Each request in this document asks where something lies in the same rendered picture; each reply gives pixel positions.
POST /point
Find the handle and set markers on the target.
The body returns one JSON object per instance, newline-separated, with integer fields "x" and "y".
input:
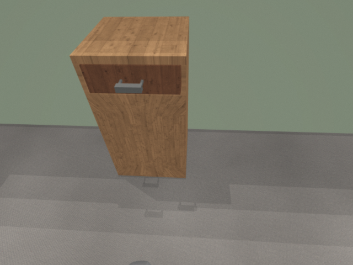
{"x": 128, "y": 87}

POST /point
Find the cabinet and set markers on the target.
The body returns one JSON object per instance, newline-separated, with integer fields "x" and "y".
{"x": 146, "y": 134}

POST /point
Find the drawer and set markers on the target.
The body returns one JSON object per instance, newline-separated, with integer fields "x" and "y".
{"x": 158, "y": 79}

